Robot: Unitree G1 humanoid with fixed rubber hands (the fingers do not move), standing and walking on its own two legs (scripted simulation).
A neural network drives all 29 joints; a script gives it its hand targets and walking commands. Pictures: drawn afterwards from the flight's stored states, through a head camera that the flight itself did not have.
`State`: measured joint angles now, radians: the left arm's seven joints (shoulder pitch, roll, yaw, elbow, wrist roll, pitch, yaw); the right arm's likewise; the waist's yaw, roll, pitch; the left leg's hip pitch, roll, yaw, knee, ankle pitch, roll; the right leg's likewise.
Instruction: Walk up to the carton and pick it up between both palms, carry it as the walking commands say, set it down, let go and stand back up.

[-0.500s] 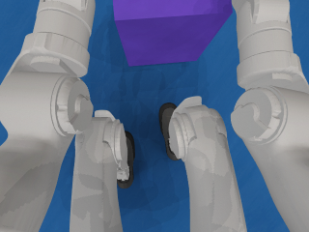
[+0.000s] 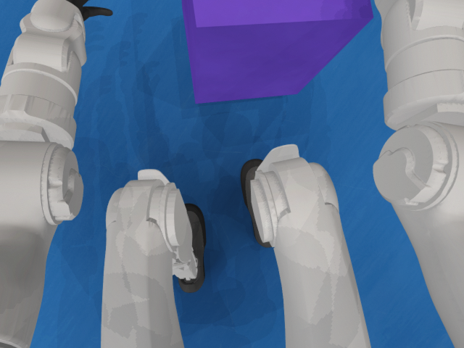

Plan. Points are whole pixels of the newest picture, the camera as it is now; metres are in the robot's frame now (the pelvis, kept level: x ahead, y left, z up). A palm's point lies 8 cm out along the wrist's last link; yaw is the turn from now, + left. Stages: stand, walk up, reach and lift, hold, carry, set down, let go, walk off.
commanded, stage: set down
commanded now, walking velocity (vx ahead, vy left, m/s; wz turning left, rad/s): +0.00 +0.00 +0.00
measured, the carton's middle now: (253, 11) +0.57 -0.11 -0.22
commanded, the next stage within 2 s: let go in 1.48 s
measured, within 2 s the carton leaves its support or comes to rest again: rests again in 0.92 s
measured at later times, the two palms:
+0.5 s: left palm out of the picture +0.61 +0.09 -0.12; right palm out of the picture +0.58 -0.30 -0.07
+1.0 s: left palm out of the picture +0.61 +0.11 +0.04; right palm out of the picture +0.55 -0.27 +0.03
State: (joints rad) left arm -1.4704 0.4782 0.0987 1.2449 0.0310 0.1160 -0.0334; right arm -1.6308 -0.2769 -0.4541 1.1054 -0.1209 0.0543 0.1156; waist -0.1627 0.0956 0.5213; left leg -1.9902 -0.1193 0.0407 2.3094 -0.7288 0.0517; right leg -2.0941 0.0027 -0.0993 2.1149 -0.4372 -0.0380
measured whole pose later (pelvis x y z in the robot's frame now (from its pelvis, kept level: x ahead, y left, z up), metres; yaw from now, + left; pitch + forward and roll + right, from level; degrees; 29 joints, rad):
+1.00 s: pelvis +0.00 -0.02 +0.13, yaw +4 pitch +29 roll +1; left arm -1.54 0.49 -0.04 0.68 -0.12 0.48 0.07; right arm -1.42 -0.41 -0.30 0.62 0.21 0.46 -0.13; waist -0.14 0.01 0.52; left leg -1.73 -0.15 0.00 1.82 -0.60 0.03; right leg -1.83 0.01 -0.05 1.71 -0.39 -0.06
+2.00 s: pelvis +0.02 -0.04 +0.32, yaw +3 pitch +13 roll +3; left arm -0.57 0.27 0.06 0.22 -0.11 0.42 0.12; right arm -0.44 -0.37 -0.12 0.13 0.16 0.40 0.01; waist -0.08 -0.01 0.48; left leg -0.90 -0.13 -0.04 1.04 -0.37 0.01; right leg -1.00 0.02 -0.01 0.99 -0.22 -0.06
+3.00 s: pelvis +0.12 -0.04 +0.39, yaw +1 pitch -4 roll +1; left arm 0.20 0.18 0.06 0.42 0.01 0.13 -0.06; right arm 0.27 -0.23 -0.04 0.23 -0.01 0.25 0.02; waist -0.01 0.03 0.14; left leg -0.12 -0.05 -0.04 0.54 -0.34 0.01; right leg -0.26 0.06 -0.01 0.57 -0.23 -0.06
